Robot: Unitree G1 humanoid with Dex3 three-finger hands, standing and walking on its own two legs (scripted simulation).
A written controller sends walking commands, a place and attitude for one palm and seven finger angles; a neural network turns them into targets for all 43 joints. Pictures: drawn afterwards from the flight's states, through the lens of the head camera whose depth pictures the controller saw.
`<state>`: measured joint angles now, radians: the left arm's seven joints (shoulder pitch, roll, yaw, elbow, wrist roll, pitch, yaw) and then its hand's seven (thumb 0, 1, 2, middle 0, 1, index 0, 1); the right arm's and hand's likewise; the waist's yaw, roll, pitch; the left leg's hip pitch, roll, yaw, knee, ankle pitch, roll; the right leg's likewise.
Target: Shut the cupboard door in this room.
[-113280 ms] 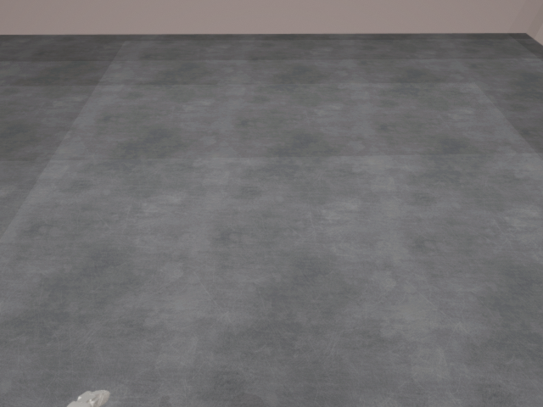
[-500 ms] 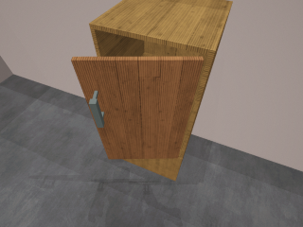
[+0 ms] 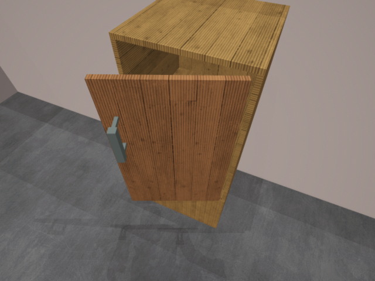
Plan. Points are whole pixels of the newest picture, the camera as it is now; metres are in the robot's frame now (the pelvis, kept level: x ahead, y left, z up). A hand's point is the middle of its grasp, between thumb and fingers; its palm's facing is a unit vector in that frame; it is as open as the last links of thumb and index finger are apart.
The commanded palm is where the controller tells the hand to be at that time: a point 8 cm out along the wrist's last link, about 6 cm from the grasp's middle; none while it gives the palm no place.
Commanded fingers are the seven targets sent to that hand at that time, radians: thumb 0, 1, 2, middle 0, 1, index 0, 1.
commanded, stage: look again from close up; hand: left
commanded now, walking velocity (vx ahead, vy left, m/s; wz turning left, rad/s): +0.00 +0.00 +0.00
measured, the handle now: (118, 140) +0.44 +0.21 +0.02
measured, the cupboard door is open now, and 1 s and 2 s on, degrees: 24 24 24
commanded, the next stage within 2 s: raise the hand and make a fist in 0.46 s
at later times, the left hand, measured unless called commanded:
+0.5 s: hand out of the picture +0.01 +0.19 -0.17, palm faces +0.00 -0.97 -0.23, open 7.4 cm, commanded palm none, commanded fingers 0.00 0.90 0.90 -0.20 -0.30 -0.20 -0.30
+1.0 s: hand out of the picture +0.10 +0.21 -0.07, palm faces +0.10 -0.99 +0.02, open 6.1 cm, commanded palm +0.10 +0.25 -0.05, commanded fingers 0.00 0.90 0.90 -0.60 -0.74 -0.60 -0.74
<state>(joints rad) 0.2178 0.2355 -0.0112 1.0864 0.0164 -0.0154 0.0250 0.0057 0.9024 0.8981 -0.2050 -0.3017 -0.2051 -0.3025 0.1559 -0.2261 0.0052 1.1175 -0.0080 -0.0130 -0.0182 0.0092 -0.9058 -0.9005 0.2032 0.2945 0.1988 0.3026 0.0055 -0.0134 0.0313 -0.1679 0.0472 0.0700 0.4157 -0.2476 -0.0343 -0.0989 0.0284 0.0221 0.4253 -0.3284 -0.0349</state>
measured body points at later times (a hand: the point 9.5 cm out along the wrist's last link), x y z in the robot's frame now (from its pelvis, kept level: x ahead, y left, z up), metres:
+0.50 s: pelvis -0.01 +0.00 +0.00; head +0.01 +0.00 +0.45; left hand +0.01 +0.25 -0.15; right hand +0.03 -0.24 -0.15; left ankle -0.02 +0.14 -0.74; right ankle -0.07 -0.10 -0.74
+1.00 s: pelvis -0.08 +0.00 -0.11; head -0.04 +0.00 +0.34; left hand +0.09 +0.26 -0.07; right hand +0.16 -0.23 -0.15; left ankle -0.02 +0.14 -0.74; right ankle -0.07 -0.09 -0.74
